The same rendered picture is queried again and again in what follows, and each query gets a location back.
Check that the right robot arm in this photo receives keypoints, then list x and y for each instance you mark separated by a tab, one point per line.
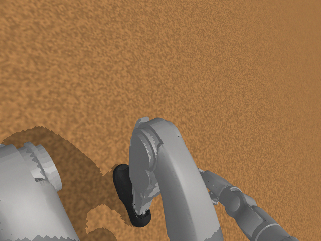
254	222

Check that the right robot hand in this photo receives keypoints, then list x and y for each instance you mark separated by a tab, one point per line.
215	183

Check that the right robot foot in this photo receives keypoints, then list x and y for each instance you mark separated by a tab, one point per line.
123	186

